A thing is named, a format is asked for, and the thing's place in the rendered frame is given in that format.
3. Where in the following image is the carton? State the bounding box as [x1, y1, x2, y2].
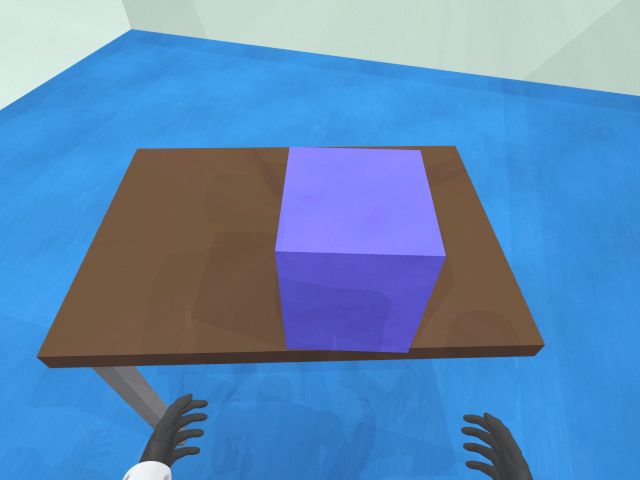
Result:
[275, 147, 446, 353]

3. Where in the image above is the robot right hand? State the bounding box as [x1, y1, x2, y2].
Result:
[461, 412, 533, 480]

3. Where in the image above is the robot left hand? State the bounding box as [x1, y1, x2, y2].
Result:
[139, 393, 208, 468]

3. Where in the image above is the table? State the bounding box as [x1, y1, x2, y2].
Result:
[36, 146, 545, 446]

